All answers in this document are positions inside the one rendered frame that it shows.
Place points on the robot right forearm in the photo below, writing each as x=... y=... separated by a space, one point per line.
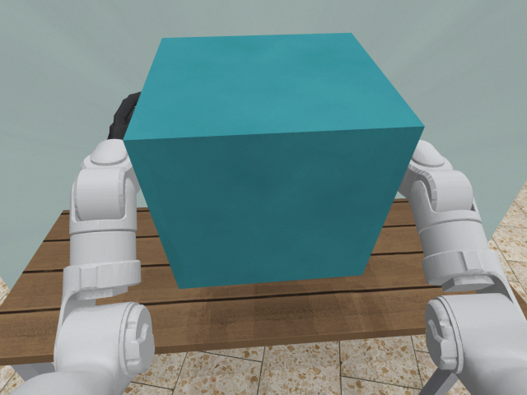
x=456 y=252

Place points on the left robot hand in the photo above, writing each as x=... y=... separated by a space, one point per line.
x=123 y=116

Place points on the table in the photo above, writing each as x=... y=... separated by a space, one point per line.
x=387 y=300

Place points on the left robot upper arm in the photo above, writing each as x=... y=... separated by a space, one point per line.
x=100 y=349

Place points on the right robot upper arm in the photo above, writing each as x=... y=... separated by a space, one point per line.
x=482 y=339

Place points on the carton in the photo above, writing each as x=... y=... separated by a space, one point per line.
x=268 y=158

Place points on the robot left forearm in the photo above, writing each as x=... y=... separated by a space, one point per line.
x=102 y=222

